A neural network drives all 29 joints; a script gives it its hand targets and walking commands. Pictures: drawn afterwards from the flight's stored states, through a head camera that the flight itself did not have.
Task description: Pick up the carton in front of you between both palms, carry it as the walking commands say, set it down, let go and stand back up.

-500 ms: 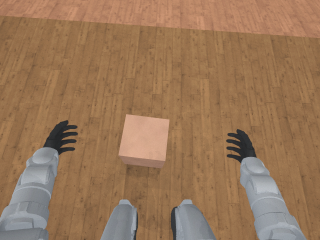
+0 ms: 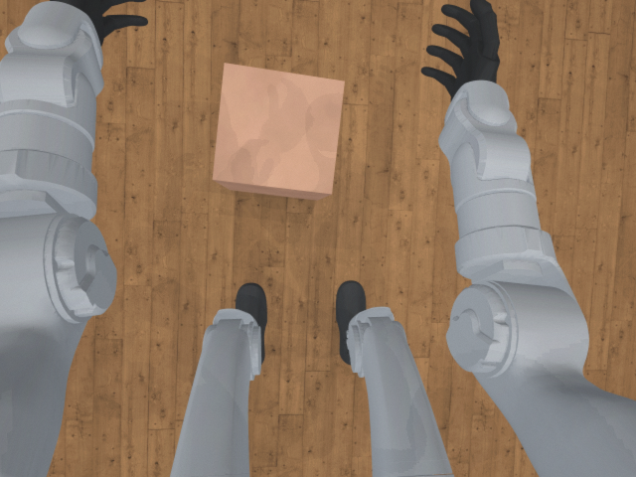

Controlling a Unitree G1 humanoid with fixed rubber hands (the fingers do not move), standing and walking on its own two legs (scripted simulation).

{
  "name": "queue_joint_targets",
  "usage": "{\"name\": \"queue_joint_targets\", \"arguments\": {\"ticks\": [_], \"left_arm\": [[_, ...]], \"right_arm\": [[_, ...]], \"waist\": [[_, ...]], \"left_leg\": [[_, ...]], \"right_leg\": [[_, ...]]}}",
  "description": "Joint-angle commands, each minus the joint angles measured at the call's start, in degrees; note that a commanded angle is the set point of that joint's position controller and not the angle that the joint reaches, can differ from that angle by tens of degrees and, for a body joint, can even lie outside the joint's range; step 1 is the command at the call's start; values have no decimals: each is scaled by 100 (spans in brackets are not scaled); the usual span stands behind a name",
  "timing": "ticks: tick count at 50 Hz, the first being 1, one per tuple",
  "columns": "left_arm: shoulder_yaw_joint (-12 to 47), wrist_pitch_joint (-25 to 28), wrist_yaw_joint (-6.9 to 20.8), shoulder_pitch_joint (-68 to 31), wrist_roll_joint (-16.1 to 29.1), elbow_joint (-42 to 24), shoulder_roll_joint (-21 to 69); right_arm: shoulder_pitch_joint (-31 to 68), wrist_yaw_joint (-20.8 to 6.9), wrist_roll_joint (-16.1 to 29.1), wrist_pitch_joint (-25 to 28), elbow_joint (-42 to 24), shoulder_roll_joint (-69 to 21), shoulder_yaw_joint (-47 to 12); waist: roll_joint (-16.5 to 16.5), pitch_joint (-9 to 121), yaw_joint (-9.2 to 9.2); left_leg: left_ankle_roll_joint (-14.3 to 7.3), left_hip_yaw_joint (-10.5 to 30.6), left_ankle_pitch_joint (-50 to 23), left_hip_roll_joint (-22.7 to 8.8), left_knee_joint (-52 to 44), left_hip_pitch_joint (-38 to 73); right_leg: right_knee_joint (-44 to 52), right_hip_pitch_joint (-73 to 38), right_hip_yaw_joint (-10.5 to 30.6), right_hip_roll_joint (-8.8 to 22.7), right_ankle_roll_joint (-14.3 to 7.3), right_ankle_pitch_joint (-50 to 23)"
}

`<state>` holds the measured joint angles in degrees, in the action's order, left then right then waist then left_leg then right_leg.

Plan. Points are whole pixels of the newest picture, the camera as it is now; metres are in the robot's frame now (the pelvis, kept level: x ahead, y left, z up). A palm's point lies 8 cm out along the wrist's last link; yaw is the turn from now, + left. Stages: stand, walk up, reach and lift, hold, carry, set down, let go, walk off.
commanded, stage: reach and lift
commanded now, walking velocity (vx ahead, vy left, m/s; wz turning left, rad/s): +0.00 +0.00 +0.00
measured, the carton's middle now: (278, 143) +0.53 +0.04 -0.53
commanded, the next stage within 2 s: none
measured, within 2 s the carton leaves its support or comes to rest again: leaves its support in 1.74 s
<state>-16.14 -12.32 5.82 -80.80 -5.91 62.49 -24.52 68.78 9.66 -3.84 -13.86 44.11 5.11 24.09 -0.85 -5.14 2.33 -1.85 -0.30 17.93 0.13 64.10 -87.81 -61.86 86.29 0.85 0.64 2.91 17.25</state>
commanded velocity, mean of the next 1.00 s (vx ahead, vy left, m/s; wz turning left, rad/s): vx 0.00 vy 0.00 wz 0.00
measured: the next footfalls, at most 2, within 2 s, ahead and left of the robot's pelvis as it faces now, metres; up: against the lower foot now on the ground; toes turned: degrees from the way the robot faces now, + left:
none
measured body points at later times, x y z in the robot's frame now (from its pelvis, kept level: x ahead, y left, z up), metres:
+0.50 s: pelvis -0.01 -0.03 -0.17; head +0.36 +0.00 +0.09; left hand +0.54 +0.22 -0.34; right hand +0.52 -0.17 -0.35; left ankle +0.08 +0.10 -0.62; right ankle +0.08 -0.15 -0.62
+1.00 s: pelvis -0.03 -0.01 -0.28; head +0.35 +0.03 -0.06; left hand +0.56 +0.21 -0.47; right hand +0.53 -0.16 -0.47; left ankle +0.08 +0.10 -0.62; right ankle +0.08 -0.15 -0.62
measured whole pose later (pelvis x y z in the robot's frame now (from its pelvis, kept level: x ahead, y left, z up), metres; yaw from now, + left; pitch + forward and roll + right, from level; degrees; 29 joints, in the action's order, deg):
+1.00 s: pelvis -0.03 -0.01 -0.28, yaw -2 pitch +36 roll -5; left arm 3.2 -5.4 -0.7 -95.9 11.5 72.6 -31.2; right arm 86.9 11.3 11.4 -5.1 62.3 13.3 12.2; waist -2.1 -26.5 0.8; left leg -1.7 2.4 33.4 0.0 127.1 -129.3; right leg -124.0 126.1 1.2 -3.7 5.8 33.8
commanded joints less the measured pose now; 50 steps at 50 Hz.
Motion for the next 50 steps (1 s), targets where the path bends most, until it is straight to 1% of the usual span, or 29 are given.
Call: {"name": "queue_joint_targets", "arguments": {"ticks": [1, 3, 4, 6, 8, 11, 13, 15, 16, 17, 19, 21, 22, 24, 25, 26, 27, 28, 29, 31, 33, 38, 41, 45, 46, 47, 48, 49, 50], "left_arm": [[-328, 415, -45, -1197, -155, -866, -495], [-388, 530, -39, -994, -240, -812, -400], [-406, 584, -28, -972, -222, -810, -353], [-551, 665, -40, -623, -336, -591, -169], [-607, 718, -51, -421, -340, -445, -73], [-525, 779, -106, -541, -255, -281, -187], [-390, 806, -132, -622, -135, -264, -258], [-256, 859, -184, -670, 51, -321, -573], [-171, 863, -220, -705, 76, -179, -632], [-2, 907, -261, -689, 260, -443, -686], [338, 886, -330, -1020, 714, -586, -910], [667, 854, -371, -1607, 1108, -820, -1192], [847, 818, -385, -1798, 1243, -960, -1349], [1003, 683, -394, -2014, 1520, -718, -1550], [1087, 623, -423, -2252, 1554, -729, -1700], [1259, 555, -429, -2410, 1690, -601, -1664], [1254, 490, -401, -2455, 1555, -148, -1712], [1293, 444, -384, -2650, 1643, -100, -1675], [1398, 440, -387, -2759, 1652, -32, -1609], [1375, 437, -376, -2884, 1544, 303, -1601], [1392, 489, -410, -3139, 1504, 434, -1675], [1585, 687, -482, -3451, 1495, 660, -1579], [1770, 779, -551, -3434, 1523, 616, -1469], [1887, 831, -669, -3589, 1704, 164, -1361], [1905, 817, -675, -3456, 1792, 250, -1191], [1863, 807, -699, -3379, 1835, 447, -1246], [1950, 820, -699, -3402, 1806, 443, -1149], [1897, 815, -712, -3341, 1894, 463, -1145], [1971, 795, -730, -3231, 1833, 484, -1111]], "right_arm": [[854, -69, -103, 471, -821, 378, 185], [649, -102, -175, 620, -771, 232, 209], [638, -123, -218, 683, -779, 196, 222], [285, -161, -296, 778, -457, 128, 277], [182, -186, -389, 854, -254, 211, 345], [437, -179, -176, 842, -178, -17, 131], [422, -128, -135, 859, -119, 165, 98], [312, -53, 1, 887, -108, 291, -74], [333, -1, 120, 869, -32, 294, -230], [398, 44, 257, 885, -91, 451, -238], [925, 154, 625, 882, -549, 540, -618], [1354, 314, 929, 819, -568, 729, -892], [1593, 388, 1028, 744, -639, 955, -871], [1809, 480, 1279, 616, -626, 969, -1131], [2133, 509, 1439, 545, -645, 977, -1262], [2349, 522, 1459, 479, -509, 982, -1313], [2331, 530, 1550, 363, -153, 845, -1382], [2600, 495, 1554, 341, -93, 881, -1377], [2611, 474, 1610, 321, 157, 948, -1284], [2743, 444, 1500, 363, 451, 1148, -1131], [2999, 409, 1590, 466, 665, 1154, -1305], [3287, 297, 1386, 750, 1146, 1433, -1011], [3152, 208, 1546, 867, 1338, 1431, -1036], [3370, 167, 1525, 1000, 1139, 1615, -1093], [3278, 164, 1474, 1028, 1146, 1577, -1131], [3368, 162, 1483, 1045, 1229, 1622, -1228], [3362, 143, 1560, 1027, 1208, 1693, -1140], [3314, 130, 1548, 1029, 1198, 1583, -1250], [3246, 121, 1544, 1022, 1230, 1629, -1157]], "waist": [[766, 6736, -90], [802, 6431, -143], [708, 6437, -26], [778, 6040, -109], [599, 5800, -93], [335, 5687, -287], [415, 5851, -265], [438, 6125, -238], [448, 6248, -381], [539, 6526, -309], [275, 7026, -320], [445, 7483, -262], [540, 7474, -194], [282, 7420, -248], [364, 7429, -379], [305, 7307, -233], [395, 6757, -492], [231, 6546, -289], [459, 6441, -285], [500, 6073, -241], [535, 6031, -328], [593, 5416, -97], [971, 5587, -86], [830, 5824, -72], [727, 5674, 44], [585, 5568, 24], [861, 5596, -103], [558, 5516, -32], [719, 5469, -97]], "left_leg": [[218, 278, -3671, 266, -78, 4956], [164, 393, -4073, 214, 117, 4628], [175, 398, -4130, 207, 256, 4450], [207, 405, -3988, 195, 502, 3705], [245, 384, -3394, 224, 870, 3064], [231, 245, -2290, 260, 1359, 1793], [276, 174, -2273, 324, 1855, 1454], [257, 182, -2406, 300, 2271, 1145], [277, 121, -2465, 283, 2571, 1066], [299, 102, -2334, 305, 2766, 958], [219, 134, -2324, 287, 3193, 853], [249, 14, -2130, 249, 3653, 762], [257, -12, -1793, 247, 3725, 636], [182, -95, -1262, 217, 3909, 232], [181, -135, -1095, 159, 4019, 209], [193, -173, -658, 131, 4036, -62], [124, -186, -370, 100, 4095, -180], [115, -150, -41, 56, 4159, -557], [116, -128, 143, 26, 4197, -472], [105, -54, 406, 8, 4363, -594], [115, -7, 325, -66, 4561, -362], [157, 295, -27, -129, 4766, -157], [235, 305, -494, -123, 5010, 412], [249, 458, -1148, -51, 5218, 782], [227, 480, -1179, -51, 5173, 752], [276, 445, -1162, -54, 5203, 660], [282, 431, -1191, -35, 5232, 888], [258, 426, -1111, -20, 5211, 597], [280, 439, -1188, -23, 5178, 661]], "right_leg": [[124, -1489, -570, -693, 134, -1913], [-85, -986, -459, -666, 130, -2069], [-146, -901, -458, -656, 143, -2225], [-497, -413, -389, -648, 117, -2165], [-832, -65, -389, -631, 129, -1811], [-1460, 115, -365, -619, 164, -1290], [-1950, 376, -433, -652, 214, -1290], [-2455, 359, -448, -711, 257, -1478], [-2660, 314, -390, -689, 252, -1625], [-2881, 173, -385, -684, 232, -1649], [-3341, -54, -439, -661, 283, -1709], [-3742, -360, -418, -623, 169, -1790], [-3921, -332, -474, -635, 179, -1472], [-4151, -726, -504, -604, 201, -1222], [-4274, -751, -453, -609, 172, -1071], [-4381, -895, -536, -585, 171, -762], [-4349, -580, -429, -585, 184, -407], [-4434, -680, -474, -587, 167, -200], [-4543, -488, -489, -569, 183, -132], [-4638, 5, -516, -574, 148, 275], [-4850, 140, -558, -533, 153, 295], [-5256, 1007, -755, -423, 170, 184], [-5435, 1289, -751, -433, 108, -32], [-5681, 1494, -850, -468, 105, -302], [-5724, 1584, -914, -472, 121, -292], [-5702, 1421, -852, -461, 124, -311], [-5705, 1547, -810, -480, 108, -237], [-5692, 1433, -840, -478, 129, -246], [-5735, 1442, -818, -490, 139, -272]]}}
